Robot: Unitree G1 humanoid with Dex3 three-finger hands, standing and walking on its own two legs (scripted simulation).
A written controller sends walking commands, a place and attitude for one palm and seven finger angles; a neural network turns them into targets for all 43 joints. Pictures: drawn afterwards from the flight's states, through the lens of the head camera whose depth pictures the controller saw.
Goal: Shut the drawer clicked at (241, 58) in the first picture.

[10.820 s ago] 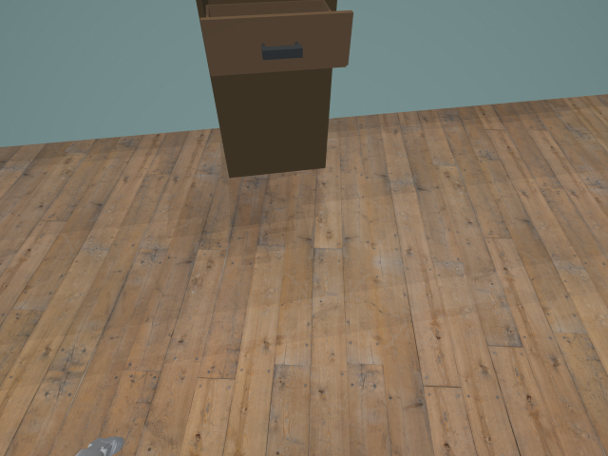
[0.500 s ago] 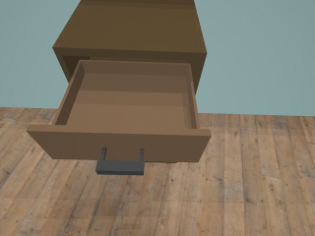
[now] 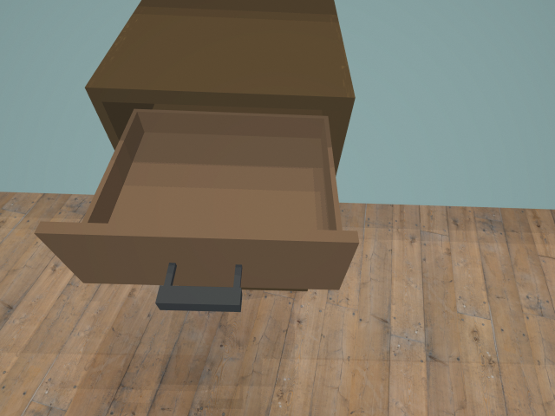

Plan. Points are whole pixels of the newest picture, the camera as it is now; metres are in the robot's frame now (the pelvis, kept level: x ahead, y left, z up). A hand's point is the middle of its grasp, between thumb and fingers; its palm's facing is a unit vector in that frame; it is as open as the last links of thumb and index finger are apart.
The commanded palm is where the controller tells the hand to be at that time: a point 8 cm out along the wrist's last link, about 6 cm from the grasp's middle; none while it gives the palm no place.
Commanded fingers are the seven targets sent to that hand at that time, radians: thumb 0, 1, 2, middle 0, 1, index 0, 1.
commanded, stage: raise the hand and make a fist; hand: left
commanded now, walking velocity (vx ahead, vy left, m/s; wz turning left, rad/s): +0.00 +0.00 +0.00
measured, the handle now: (202, 284) +0.30 +0.13 -0.01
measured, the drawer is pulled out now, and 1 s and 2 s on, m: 0.30 0.30 0.30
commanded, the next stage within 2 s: bring the fist close to the handle in 1.82 s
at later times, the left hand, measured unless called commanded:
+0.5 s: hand out of the picture +0.12 +0.13 -0.01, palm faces +0.13 -0.99 -0.05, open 5.3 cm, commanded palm +0.09 +0.19 -0.01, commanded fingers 0.00 0.90 0.90 -0.80 -0.95 -0.80 -0.95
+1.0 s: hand (185, 408) +0.13 +0.11 +0.04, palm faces +0.05 -1.00 -0.04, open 3.1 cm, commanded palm +0.08 +0.17 +0.05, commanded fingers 0.00 0.90 0.90 -1.30 -1.49 -1.30 -1.49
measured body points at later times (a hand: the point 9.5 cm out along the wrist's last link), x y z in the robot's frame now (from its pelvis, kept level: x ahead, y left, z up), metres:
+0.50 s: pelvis -0.04 -0.07 -0.08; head -0.01 -0.07 +0.37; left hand +0.11 +0.18 -0.01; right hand +0.21 -0.27 -0.12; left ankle +0.00 +0.05 -0.74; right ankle -0.01 -0.10 -0.74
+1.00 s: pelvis -0.01 -0.05 -0.05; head +0.02 -0.07 +0.40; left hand +0.13 +0.17 +0.04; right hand +0.19 -0.30 -0.11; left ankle +0.00 +0.05 -0.74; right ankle -0.01 -0.10 -0.74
